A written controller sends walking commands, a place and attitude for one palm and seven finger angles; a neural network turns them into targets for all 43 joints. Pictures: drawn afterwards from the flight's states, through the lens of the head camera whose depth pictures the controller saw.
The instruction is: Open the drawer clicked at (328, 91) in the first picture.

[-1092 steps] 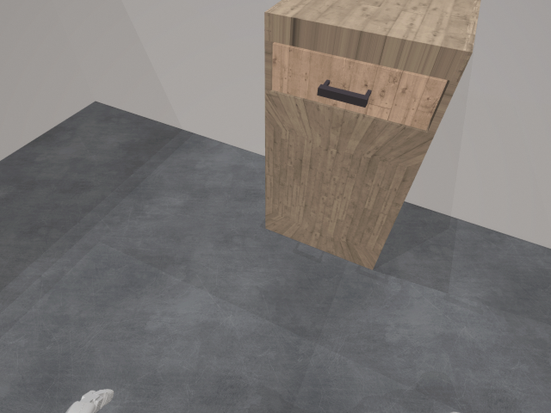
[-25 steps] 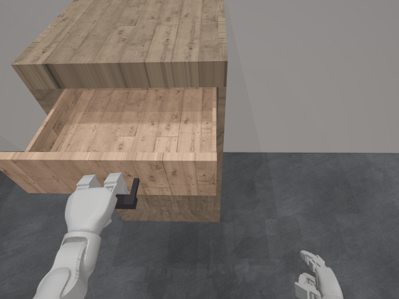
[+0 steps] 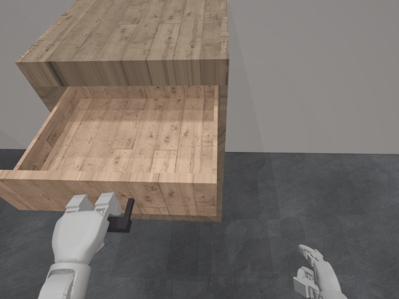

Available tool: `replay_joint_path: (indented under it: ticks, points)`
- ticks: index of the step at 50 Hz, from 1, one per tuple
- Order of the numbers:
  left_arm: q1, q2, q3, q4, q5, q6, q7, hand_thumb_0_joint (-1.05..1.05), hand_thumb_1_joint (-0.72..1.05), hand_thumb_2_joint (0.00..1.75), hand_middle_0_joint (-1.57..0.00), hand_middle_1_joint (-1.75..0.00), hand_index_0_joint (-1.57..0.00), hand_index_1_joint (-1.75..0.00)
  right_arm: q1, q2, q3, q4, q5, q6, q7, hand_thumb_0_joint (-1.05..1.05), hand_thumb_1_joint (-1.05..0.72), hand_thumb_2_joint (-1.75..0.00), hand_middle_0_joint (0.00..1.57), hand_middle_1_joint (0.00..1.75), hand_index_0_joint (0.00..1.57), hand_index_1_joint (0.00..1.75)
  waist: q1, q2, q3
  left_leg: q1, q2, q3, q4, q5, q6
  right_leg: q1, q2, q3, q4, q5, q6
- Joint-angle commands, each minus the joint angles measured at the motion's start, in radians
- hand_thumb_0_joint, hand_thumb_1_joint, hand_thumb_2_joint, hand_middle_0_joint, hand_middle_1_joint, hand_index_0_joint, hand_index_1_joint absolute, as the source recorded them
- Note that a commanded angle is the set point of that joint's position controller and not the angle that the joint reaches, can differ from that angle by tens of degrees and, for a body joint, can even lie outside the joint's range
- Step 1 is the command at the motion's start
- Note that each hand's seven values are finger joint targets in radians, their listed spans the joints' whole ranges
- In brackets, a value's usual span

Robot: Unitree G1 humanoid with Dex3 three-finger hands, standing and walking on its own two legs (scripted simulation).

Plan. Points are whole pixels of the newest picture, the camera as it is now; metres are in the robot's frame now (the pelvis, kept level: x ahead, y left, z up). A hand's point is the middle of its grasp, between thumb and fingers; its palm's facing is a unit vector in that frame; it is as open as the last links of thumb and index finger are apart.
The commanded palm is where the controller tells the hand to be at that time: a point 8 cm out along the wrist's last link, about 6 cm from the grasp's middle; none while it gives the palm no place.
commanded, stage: pull the drawer open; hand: left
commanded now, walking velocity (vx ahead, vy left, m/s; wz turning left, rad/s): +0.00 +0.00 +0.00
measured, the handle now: (98, 213) +0.26 +0.24 +0.03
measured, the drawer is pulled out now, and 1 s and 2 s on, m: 0.28 0.29 0.28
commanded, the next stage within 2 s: open the thumb to release the handle in 0.52 s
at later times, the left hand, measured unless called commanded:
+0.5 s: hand (93, 249) +0.20 +0.23 +0.01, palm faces +0.02 -0.10 -0.99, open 5.5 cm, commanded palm +0.15 +0.25 +0.05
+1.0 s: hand (93, 241) +0.21 +0.24 +0.01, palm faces +0.02 -0.09 -1.00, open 9.5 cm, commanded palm +0.18 +0.25 +0.05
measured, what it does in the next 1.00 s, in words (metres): stands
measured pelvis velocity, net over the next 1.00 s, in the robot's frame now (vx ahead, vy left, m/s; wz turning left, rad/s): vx -0.01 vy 0.00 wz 0.01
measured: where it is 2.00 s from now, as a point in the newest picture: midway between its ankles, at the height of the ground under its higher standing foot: outside the picture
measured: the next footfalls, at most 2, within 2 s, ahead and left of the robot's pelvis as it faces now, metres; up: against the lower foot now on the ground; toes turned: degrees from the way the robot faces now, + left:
none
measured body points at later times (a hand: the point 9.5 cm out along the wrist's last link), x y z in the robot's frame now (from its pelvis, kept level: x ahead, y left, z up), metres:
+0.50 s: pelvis +0.00 +0.00 +0.00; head +0.04 -0.02 +0.44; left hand +0.19 +0.24 +0.06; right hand +0.21 -0.22 -0.11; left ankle -0.03 +0.12 -0.72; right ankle +0.01 -0.10 -0.72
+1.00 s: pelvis -0.01 +0.00 +0.00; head +0.02 -0.03 +0.45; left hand +0.20 +0.24 +0.06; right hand +0.21 -0.22 -0.11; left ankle -0.03 +0.12 -0.72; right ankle +0.01 -0.10 -0.72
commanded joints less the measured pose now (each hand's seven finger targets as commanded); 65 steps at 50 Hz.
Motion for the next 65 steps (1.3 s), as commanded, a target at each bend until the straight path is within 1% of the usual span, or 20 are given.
replay_joint_path:
  ticks: [1, 6, 19, 30, 31, 32, 33, 34, 38, 44, 48, 51, 53, 56, 58, 60, 61, 62, 64, 65]
  points:
    - [0.041, 0.152, 0.154, -0.141, -0.023, 0.04, 0.039, 0.0, 0.9, 0.9, -0.4, -1.35, -0.4, -1.35, -0.122, -0.101, -0.028, -0.16, -0.002, -0.052, -0.009, 0.0, -0.9, -0.9, 0.2, 0.3, 0.2, 0.3, 0.039, -0.059, -0.177, 0.035, -0.059, -0.038, -0.061, 0.248, 0.009, 0.166, 0.015, 0.049, -0.095, 0.303, -0.008]
    - [0.147, 0.165, 0.177, -0.158, -0.041, 0.032, 0.035, 0.0, 0.9, 0.9, -0.4, -1.35, -0.4, -1.35, -0.131, -0.099, -0.021, -0.163, -0.001, -0.05, -0.007, 0.0, -0.9, -0.9, 0.2, 0.3, 0.2, 0.3, 0.05, -0.09, -0.161, 0.015, -0.062, -0.038, -0.059, 0.25, 0.008, 0.186, 0.014, 0.063, -0.092, 0.346, -0.006]
    - [0.306, 0.175, 0.211, -0.231, -0.032, 0.01, 0.071, 0.0, 0.9, 0.9, -0.4, -1.35, -0.4, -1.35, -0.139, -0.096, -0.018, -0.176, -0.011, -0.044, 0.012, 0.0, -0.9, -0.9, 0.2, 0.3, 0.2, 0.3, 0.07, -0.035, -0.177, 0.014, -0.062, -0.041, -0.036, 0.278, 0.003, 0.171, 0.017, 0.076, -0.059, 0.376, -0.016]
    - [0.294, 0.152, 0.185, -0.279, -0.032, 0.031, 0.087, 0.0, 0.9, 0.9, -0.4, -1.35, -0.4, -1.35, -0.127, -0.103, -0.028, -0.183, -0.012, -0.041, 0.023, 0.0, -0.9, -0.9, 0.2, 0.3, 0.2, 0.3, 0.049, -0.045, -0.201, 0.02, -0.051, -0.049, -0.012, 0.324, 0.005, 0.142, 0.019, 0.058, -0.03, 0.405, -0.013]
    - [-0.078, 0.197, 0.182, -0.226, -0.001, 0.034, 0.097, 0.0, 0.9, 0.9, -0.4, -1.35, -0.4, -1.35, -0.132, -0.122, -0.024, -0.138, -0.015, -0.028, 0.004, 0.0, -0.9, -0.9, 0.2, 0.3, 0.2, 0.3, -0.03, -0.073, -0.156, 0.002, -0.056, -0.061, 0.005, 0.258, 0.009, 0.066, 0.018, 0.065, -0.041, 0.36, -0.007]
    - [-0.081, 0.213, 0.223, -0.186, 0.009, 0.037, 0.105, 0.0, 0.83, 0.87, -0.4, -1.34, -0.4, -1.34, -0.114, -0.112, -0.035, -0.149, -0.019, -0.031, -0.006, 0.0, -0.9, -0.9, 0.2, 0.3, 0.2, 0.3, 0.002, -0.053, -0.171, -0.001, -0.054, -0.06, -0.001, 0.229, 0.011, 0.074, 0.016, 0.051, -0.045, 0.294, -0.008]
    - [-0.095, 0.205, 0.21, -0.183, 0.013, 0.037, 0.109, 0.0, 0.76, 0.84, -0.39, -1.34, -0.39, -1.34, -0.111, -0.114, -0.033, -0.147, -0.021, -0.034, -0.011, 0.0, -0.9, -0.9, 0.2, 0.3, 0.2, 0.3, -0.008, -0.049, -0.157, 0.009, -0.052, -0.063, -0.003, 0.221, 0.01, 0.056, 0.021, 0.051, -0.055, 0.272, -0.011]
    - [-0.018, 0.191, 0.208, -0.134, 0.013, 0.043, 0.111, 0.0, 0.69, 0.81, -0.38, -1.33, -0.38, -1.33, -0.111, -0.104, -0.033, -0.145, -0.018, -0.039, -0.014, 0.0, -0.9, -0.9, 0.2, 0.3, 0.2, 0.3, 0.017, -0.051, -0.188, 0.018, -0.054, -0.054, -0.005, 0.224, 0.011, 0.083, 0.02, 0.043, -0.051, 0.274, -0.01]
    - [-0.033, 0.174, 0.172, -0.142, -0.022, 0.074, 0.08, 0.0, 0.41, 0.69, -0.36, -1.3, -0.36, -1.3, -0.119, -0.108, -0.035, -0.144, -0.003, -0.036, -0.025, 0.0, -0.9, -0.9, 0.2, 0.3, 0.2, 0.3, 0.019, -0.063, -0.265, 0.047, -0.06, -0.05, -0.015, 0.275, 0.006, 0.158, 0.014, 0.05, -0.057, 0.368, -0.007]
    - [-0.067, 0.178, 0.149, -0.102, -0.034, 0.08, 0.034, 0.0, -0.01, 0.51, -0.33, -1.25, -0.33, -1.25, -0.143, -0.106, -0.016, -0.138, 0.002, -0.033, -0.036, 0.0, -0.9, -0.9, 0.2, 0.3, 0.2, 0.3, 0.02, -0.111, -0.164, 0.019, -0.06, -0.049, -0.049, 0.23, 0.012, 0.164, 0.01, 0.053, -0.096, 0.32, 0.001]
    - [-0.07, 0.207, 0.177, -0.083, -0.031, 0.065, 0.017, 0.0, -0.29, 0.39, -0.32, -1.22, -0.32, -1.22, -0.143, -0.105, -0.014, -0.141, 0.003, -0.037, -0.039, 0.0, -0.9, -0.9, 0.2, 0.3, 0.2, 0.3, 0.031, -0.088, -0.147, 0.02, -0.06, -0.046, -0.065, 0.201, 0.012, 0.169, 0.009, 0.054, -0.119, 0.253, 0.0]
    - [-0.091, 0.18, 0.147, -0.088, -0.021, 0.045, 0.013, 0.0, -0.5, 0.3, -0.3, -1.2, -0.3, -1.2, -0.138, -0.1, -0.014, -0.144, -0.002, -0.042, -0.036, 0.0, -0.9, -0.9, 0.2, 0.3, 0.2, 0.3, 0.03, -0.051, -0.141, 0.024, -0.061, -0.045, -0.07, 0.187, 0.012, 0.154, 0.007, 0.052, -0.122, 0.218, -0.003]
    - [-0.06, 0.219, 0.193, -0.084, -0.023, 0.035, 0.014, 0.0, -0.5, 0.3, -0.3, -1.2, -0.3, -1.2, -0.132, -0.103, -0.018, -0.142, -0.001, -0.042, -0.035, 0.0, -0.9, -0.9, 0.2, 0.3, 0.2, 0.3, 0.044, -0.033, -0.17, 0.03, -0.062, -0.043, -0.071, 0.202, 0.009, 0.18, 0.01, 0.06, -0.123, 0.232, -0.007]
    - [-0.072, 0.189, 0.165, -0.074, -0.027, 0.026, 0.014, 0.0, -0.5, 0.3, -0.3, -1.2, -0.3, -1.2, -0.135, -0.101, -0.018, -0.143, 0.001, -0.044, -0.034, 0.0, -0.9, -0.9, 0.2, 0.3, 0.2, 0.3, 0.034, -0.05, -0.138, 0.012, -0.063, -0.043, -0.073, 0.175, 0.011, 0.161, 0.006, 0.065, -0.131, 0.208, -0.003]
    - [-0.078, 0.222, 0.201, -0.075, -0.024, 0.019, 0.018, 0.0, -0.5, 0.3, -0.3, -1.2, -0.3, -1.2, -0.134, -0.106, -0.024, -0.142, 0.0, -0.044, -0.035, 0.0, -0.9, -0.9, 0.2, 0.3, 0.2, 0.3, 0.039, -0.052, -0.148, 0.011, -0.061, -0.044, -0.073, 0.182, 0.009, 0.167, 0.009, 0.07, -0.132, 0.204, -0.006]
    - [-0.084, 0.186, 0.166, -0.097, -0.023, 0.018, 0.022, 0.0, -0.5, 0.3, -0.3, -1.2, -0.3, -1.2, -0.13, -0.102, -0.025, -0.146, 0.001, -0.045, -0.03, 0.0, -0.9, -0.9, 0.2, 0.3, 0.2, 0.3, 0.035, -0.023, -0.16, 0.022, -0.06, -0.045, -0.075, 0.181, 0.008, 0.155, 0.008, 0.058, -0.125, 0.196, -0.008]
    - [-0.046, 0.067, 0.035, -0.265, -0.041, 0.016, 0.017, 0.0, -0.5, 0.3, -0.3, -1.2, -0.3, -1.2, -0.143, -0.093, -0.026, -0.183, -0.006, -0.054, -0.014, 0.0, -0.9, -0.9, 0.2, 0.3, 0.2, 0.3, 0.039, 0.034, -0.214, 0.078, -0.059, -0.045, -0.077, 0.223, 0.011, 0.173, 0.003, 0.044, -0.121, 0.219, -0.009]
    - [-0.051, 0.121, 0.082, -0.243, -0.042, 0.019, 0.022, 0.0, -0.5, 0.3, -0.3, -1.2, -0.3, -1.2, -0.131, -0.095, -0.034, -0.165, -0.002, -0.056, -0.011, 0.0, -0.9, -0.9, 0.2, 0.3, 0.2, 0.3, 0.024, 0.007, -0.204, 0.087, -0.052, -0.048, -0.075, 0.244, 0.01, 0.164, 0.009, 0.038, -0.12, 0.229, -0.011]
    - [-0.007, 0.158, 0.131, -0.193, -0.038, 0.03, 0.03, 0.0, -0.5, 0.3, -0.3, -1.2, -0.3, -1.2, -0.129, -0.103, -0.026, -0.163, -0.007, -0.052, -0.016, 0.0, -0.9, -0.9, 0.2, 0.3, 0.2, 0.3, 0.035, -0.049, -0.185, 0.055, -0.052, -0.051, -0.076, 0.225, 0.009, 0.169, 0.01, 0.042, -0.122, 0.223, -0.007]
    - [-0.061, 0.149, 0.118, -0.178, -0.028, 0.037, 0.031, 0.0, -0.5, 0.3, -0.3, -1.2, -0.3, -1.2, -0.133, -0.105, -0.023, -0.156, -0.005, -0.046, -0.016, 0.0, -0.9, -0.9, 0.2, 0.3, 0.2, 0.3, 0.018, -0.077, -0.154, 0.037, -0.053, -0.056, -0.078, 0.202, 0.009, 0.146, 0.01, 0.042, -0.126, 0.203, -0.005]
